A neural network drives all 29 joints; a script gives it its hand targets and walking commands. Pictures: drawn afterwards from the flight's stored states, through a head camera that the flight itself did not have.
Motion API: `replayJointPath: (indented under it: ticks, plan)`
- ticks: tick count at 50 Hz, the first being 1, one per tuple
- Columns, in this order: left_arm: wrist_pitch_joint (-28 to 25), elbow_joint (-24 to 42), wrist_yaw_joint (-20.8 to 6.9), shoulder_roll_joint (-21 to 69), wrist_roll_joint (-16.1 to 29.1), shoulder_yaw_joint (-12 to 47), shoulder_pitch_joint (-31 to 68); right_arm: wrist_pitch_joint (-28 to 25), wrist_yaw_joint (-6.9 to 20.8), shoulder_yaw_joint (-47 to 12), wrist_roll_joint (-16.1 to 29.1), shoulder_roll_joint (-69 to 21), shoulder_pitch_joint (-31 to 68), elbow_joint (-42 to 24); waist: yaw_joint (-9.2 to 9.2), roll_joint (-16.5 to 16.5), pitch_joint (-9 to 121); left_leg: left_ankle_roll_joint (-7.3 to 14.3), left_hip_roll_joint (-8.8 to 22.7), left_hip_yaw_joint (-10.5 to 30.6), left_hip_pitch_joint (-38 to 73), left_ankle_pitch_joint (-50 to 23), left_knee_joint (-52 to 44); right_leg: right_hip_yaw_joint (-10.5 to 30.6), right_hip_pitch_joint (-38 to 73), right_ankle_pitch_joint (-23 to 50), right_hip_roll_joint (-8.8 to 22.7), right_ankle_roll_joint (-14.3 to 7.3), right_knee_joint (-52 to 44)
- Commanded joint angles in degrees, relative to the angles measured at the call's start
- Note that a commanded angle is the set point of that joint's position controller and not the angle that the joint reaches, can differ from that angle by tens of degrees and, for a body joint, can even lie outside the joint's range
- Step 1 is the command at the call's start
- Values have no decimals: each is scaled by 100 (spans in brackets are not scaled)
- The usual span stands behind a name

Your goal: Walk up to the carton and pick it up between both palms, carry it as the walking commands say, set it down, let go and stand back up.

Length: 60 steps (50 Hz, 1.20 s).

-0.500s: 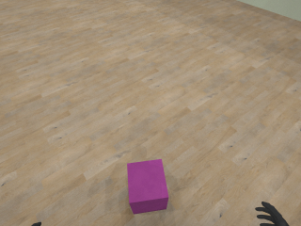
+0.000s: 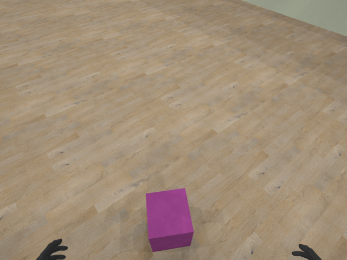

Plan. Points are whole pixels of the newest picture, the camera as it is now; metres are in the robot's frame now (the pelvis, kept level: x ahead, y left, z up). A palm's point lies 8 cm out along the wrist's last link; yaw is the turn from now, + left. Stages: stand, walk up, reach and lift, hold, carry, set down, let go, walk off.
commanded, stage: walk up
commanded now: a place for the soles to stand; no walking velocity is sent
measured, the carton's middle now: (168, 220) +0.42 +0.03 -0.65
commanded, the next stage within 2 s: reach and lift in 0.14 s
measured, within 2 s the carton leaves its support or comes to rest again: neither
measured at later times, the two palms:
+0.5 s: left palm (58, 254) +0.17 +0.28 -0.10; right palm (290, 238) +0.20 -0.29 -0.11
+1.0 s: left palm (82, 218) +0.27 +0.27 -0.15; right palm (251, 206) +0.30 -0.23 -0.16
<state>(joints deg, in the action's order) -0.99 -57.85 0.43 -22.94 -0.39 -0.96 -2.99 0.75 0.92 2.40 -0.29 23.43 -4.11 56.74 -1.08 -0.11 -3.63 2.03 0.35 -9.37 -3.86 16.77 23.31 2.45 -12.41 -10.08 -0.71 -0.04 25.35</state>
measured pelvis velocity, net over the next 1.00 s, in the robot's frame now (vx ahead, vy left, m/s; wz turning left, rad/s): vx -0.06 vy -0.02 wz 0.13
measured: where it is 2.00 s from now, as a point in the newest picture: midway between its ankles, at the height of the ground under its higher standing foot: outside the picture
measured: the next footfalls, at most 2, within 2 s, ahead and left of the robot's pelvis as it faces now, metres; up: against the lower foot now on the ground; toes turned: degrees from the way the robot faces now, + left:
none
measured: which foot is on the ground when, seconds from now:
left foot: down 0.00-1.00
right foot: down 0.00-1.00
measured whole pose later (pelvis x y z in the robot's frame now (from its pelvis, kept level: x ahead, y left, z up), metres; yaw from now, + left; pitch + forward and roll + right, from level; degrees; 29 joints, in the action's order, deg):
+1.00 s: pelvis -0.06 -0.02 -0.08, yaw +8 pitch +19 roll +0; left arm 12.4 -43.7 -3.9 -19.1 -0.5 -9.9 31.8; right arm 13.7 -2.2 9.6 1.8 14.8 27.0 38.2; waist -1.8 -0.4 -4.5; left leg 1.3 -1.2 -1.2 -54.4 24.1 59.1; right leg -1.4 -58.2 -17.5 0.8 -0.6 56.3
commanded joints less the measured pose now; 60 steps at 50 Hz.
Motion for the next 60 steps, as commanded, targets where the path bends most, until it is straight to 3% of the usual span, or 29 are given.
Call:
replayJointPath:
  ticks: [1,7,8,9,11,13,14,16,19,23,29,35,42,50,60]
  plan:
    - [-55,192,20,-1014,-6,-205,181,-69,-22,183,-13,1005,253,-251,56,-44,407,51,843,748,-101,-709,-658,397,209,1288,597,-292,-263]
    - [-74,143,17,-1009,-12,-215,181,-79,-18,178,-26,992,216,-206,46,34,442,31,815,775,-14,-619,-696,452,207,1226,666,-290,-441]
    - [209,2154,-324,-567,-135,-476,951,201,147,521,-276,332,508,-2216,-33,30,-281,-134,-57,755,-2027,-100,-57,-230,95,68,14,5,142]
    - [546,2271,-417,-553,-228,-496,642,503,217,599,-235,267,311,-2837,98,-203,-325,-7,232,937,-1964,144,-226,-217,70,-61,-45,38,281]
    - [965,2531,-509,-669,-508,-704,352,929,284,1035,-397,677,23,-3070,102,-341,-218,51,358,1127,-2024,681,-530,-394,657,-105,-192,174,492]
    - [1149,2739,-474,-584,-579,-919,286,1092,216,1361,-390,729,-241,-2918,-123,-433,-88,11,287,1192,-2251,1037,-311,-288,1249,-25,-240,188,753]
    - [1171,2741,-486,-623,-584,-984,238,1123,186,1357,-315,657,-292,-2957,-200,-281,34,2,256,1147,-2180,1052,-207,-311,1321,-25,-252,224,773]
    - [1152,2779,-535,-612,-581,-1042,246,1144,152,1170,-167,428,-191,-3109,-174,66,218,15,132,1066,-2106,754,30,-265,1292,82,-219,262,742]
    - [1118,2861,-594,-557,-461,-977,727,1166,58,951,-32,145,222,-3211,-178,296,310,-5,11,969,-2153,162,582,-112,866,321,-147,270,844]
    - [1023,2554,-642,-638,-443,-1020,1012,1140,-93,785,35,-177,453,-3127,-122,216,981,-79,-79,929,-2503,-542,1369,-5,446,1072,-79,291,1264]
    - [850,2288,-660,-852,-468,-1159,1264,1057,-352,586,137,-472,608,-3176,11,-2,1899,-161,-201,951,-3584,-976,2021,198,347,2235,-14,344,1895]
    - [928,2385,-632,-739,-238,-1038,2082,1105,-456,557,179,-403,1324,-3254,-38,-281,2306,-217,-206,1038,-3793,-954,2319,34,-619,1537,-72,287,2262]
    - [1152,2312,-513,-535,-28,-892,3361,1206,-378,742,195,-235,2620,-2815,-188,-264,2692,-234,-194,1125,-3996,-422,2483,-177,-1710,555,-97,168,2600]
    - [1276,1777,-375,-407,3,-1104,4754,1197,-303,942,201,-169,4274,-2194,-72,-145,3252,-241,-206,1090,-4451,98,2621,-267,-2537,-159,-54,113,2777]
    - [1035,1189,-188,-264,62,-1272,6242,893,-245,1253,141,-223,5807,-1597,-33,-108,4343,-297,-247,1094,-5136,-40,2916,-291,-3250,-64,-43,79,3046]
